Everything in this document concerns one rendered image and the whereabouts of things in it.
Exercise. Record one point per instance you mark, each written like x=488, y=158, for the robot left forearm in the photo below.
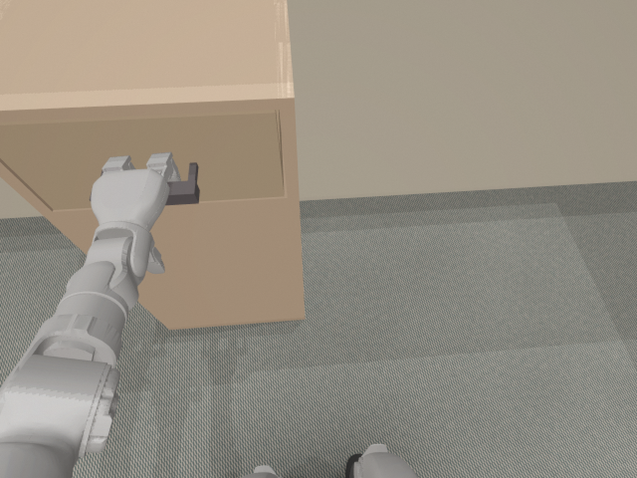
x=91, y=315

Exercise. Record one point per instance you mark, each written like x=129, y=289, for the right robot thigh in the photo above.
x=382, y=465

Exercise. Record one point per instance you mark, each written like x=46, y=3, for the robot left upper arm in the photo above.
x=57, y=410

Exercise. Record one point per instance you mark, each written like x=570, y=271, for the handle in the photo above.
x=183, y=192

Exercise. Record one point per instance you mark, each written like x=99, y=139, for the right robot shin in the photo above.
x=375, y=448

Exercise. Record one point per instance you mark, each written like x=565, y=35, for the left robot hand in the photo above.
x=138, y=196

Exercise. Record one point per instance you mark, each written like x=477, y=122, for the drawer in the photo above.
x=239, y=154

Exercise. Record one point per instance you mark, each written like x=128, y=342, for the cabinet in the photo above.
x=227, y=262

